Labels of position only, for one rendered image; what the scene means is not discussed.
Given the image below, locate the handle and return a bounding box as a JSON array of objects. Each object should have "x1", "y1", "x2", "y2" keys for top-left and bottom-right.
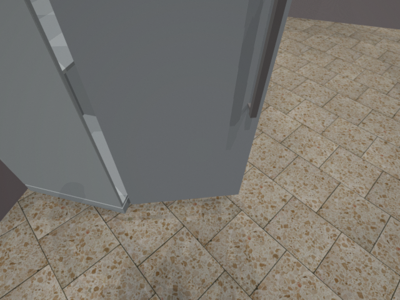
[{"x1": 247, "y1": 0, "x2": 287, "y2": 118}]

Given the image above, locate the fridge door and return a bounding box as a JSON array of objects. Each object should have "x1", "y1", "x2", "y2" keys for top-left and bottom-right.
[{"x1": 49, "y1": 0, "x2": 292, "y2": 204}]

